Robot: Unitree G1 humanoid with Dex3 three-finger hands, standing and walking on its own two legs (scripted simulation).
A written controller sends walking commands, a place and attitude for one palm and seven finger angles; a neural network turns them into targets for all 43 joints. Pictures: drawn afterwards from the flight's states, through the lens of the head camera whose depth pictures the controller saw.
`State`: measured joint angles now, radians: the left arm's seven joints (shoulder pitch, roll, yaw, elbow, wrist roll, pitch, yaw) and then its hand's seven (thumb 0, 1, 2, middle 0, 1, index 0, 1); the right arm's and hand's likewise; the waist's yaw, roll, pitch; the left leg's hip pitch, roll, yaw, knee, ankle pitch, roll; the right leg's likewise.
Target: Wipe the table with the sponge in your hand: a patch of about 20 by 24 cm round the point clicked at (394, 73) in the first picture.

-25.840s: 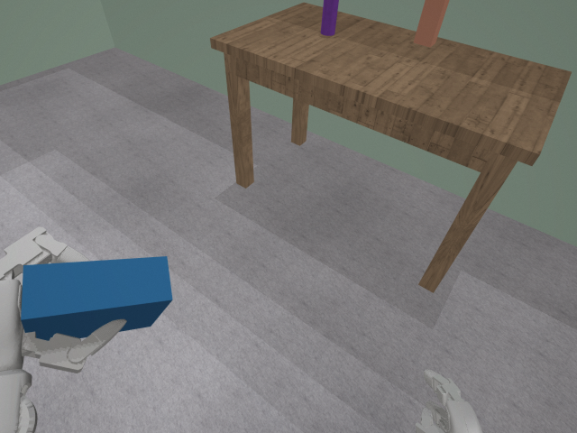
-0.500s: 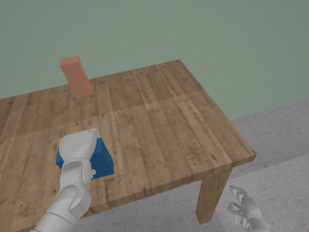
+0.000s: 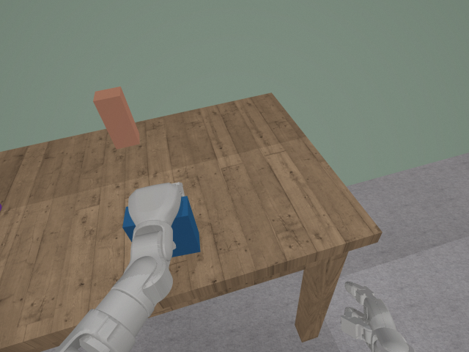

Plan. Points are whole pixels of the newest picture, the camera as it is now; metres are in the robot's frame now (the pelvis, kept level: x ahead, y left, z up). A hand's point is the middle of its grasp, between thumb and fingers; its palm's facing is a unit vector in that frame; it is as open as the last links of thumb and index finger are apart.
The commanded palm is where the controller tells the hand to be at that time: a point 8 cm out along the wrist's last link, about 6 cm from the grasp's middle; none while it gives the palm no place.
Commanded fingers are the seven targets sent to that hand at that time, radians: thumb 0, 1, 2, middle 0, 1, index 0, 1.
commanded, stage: wipe forward along the third lane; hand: left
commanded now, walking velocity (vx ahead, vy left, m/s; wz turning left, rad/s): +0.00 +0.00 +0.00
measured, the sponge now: (167, 236) +0.32 +0.19 +0.01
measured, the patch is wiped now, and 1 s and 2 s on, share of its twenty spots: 0.65 0.85 1.00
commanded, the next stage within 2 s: wipe back along the third lane in 1.64 s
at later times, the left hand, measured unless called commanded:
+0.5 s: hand (170, 208) +0.36 +0.19 +0.06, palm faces -0.05 -0.05 -1.00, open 9.3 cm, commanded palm +0.34 +0.19 +0.09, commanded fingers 0.00 0.10 1.30 -1.20 -1.60 -1.20 -1.60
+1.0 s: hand (168, 187) +0.41 +0.21 +0.06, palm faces -0.09 -0.01 -1.00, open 9.2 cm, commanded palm +0.39 +0.21 +0.09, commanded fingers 0.00 0.10 1.30 -1.20 -1.60 -1.20 -1.60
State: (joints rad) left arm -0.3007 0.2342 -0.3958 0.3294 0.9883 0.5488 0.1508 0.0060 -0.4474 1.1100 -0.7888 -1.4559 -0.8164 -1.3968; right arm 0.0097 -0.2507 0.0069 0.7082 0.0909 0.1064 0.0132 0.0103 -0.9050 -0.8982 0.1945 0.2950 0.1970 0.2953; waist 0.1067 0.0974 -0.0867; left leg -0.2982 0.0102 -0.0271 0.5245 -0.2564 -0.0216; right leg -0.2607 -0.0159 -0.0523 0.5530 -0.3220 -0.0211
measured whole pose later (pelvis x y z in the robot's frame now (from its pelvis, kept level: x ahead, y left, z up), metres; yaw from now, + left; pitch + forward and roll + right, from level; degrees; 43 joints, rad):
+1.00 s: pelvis -0.01 -0.01 +0.00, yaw -2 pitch +8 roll +0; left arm -0.72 0.32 -0.16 0.95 0.99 0.38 0.20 0.00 -0.51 1.16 -0.84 -1.41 -0.87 -1.36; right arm 0.17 -0.27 -0.01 0.76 0.08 0.11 -0.05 0.01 -0.91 -0.90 0.20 0.30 0.20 0.30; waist -0.01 0.06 -0.11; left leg -0.46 0.04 -0.01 0.56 -0.24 -0.02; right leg -0.43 0.02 -0.03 0.57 -0.29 -0.03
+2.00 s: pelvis +0.01 +0.03 -0.01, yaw -4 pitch +14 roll -2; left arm -0.86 0.40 -0.11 1.09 1.00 0.34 0.26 -0.01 -0.49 1.15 -0.81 -1.45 -0.83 -1.42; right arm 0.29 -0.25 -0.03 0.79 0.06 0.12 0.00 0.01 -0.90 -0.90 0.20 0.30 0.20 0.30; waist -0.06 0.05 -0.15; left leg -0.56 0.04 0.02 0.61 -0.30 0.01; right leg -0.50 0.01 0.00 0.54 -0.29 0.01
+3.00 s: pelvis +0.02 +0.02 +0.00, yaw -1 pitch +5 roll +0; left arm -0.35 0.24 -0.36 0.39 0.99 0.61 0.18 0.02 -0.42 1.10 -0.77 -1.48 -0.78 -1.45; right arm 0.06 -0.26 0.01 0.68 0.09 0.22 0.04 0.01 -0.91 -0.90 0.19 0.30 0.20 0.30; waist 0.07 0.08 -0.12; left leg -0.33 0.01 0.00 0.55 -0.30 0.00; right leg -0.28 -0.02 -0.03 0.53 -0.33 0.00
